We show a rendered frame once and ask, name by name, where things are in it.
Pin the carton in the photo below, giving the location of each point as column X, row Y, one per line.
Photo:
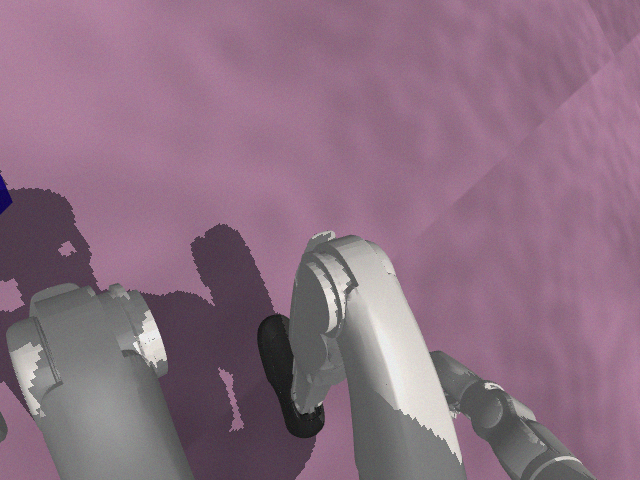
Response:
column 5, row 199

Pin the right robot foot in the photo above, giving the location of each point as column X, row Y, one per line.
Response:
column 277, row 359

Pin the right robot arm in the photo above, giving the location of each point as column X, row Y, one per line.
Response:
column 526, row 449

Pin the right robot hand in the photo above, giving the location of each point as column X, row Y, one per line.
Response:
column 454, row 377

